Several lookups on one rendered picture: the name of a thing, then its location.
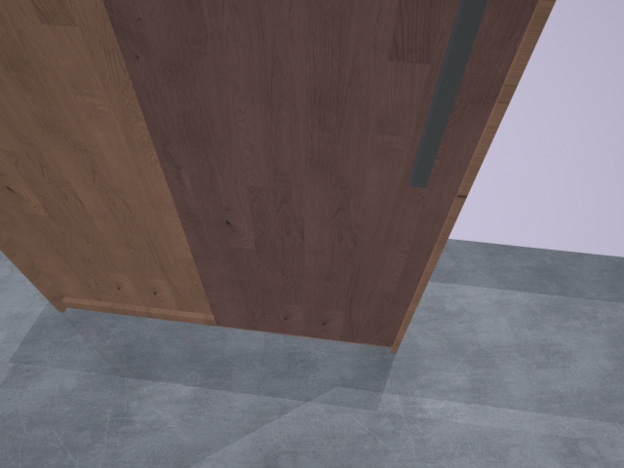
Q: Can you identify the handle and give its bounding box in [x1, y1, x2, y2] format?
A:
[410, 0, 488, 188]

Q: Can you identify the wardrobe door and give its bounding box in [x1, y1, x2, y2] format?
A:
[103, 0, 538, 347]
[0, 0, 213, 315]

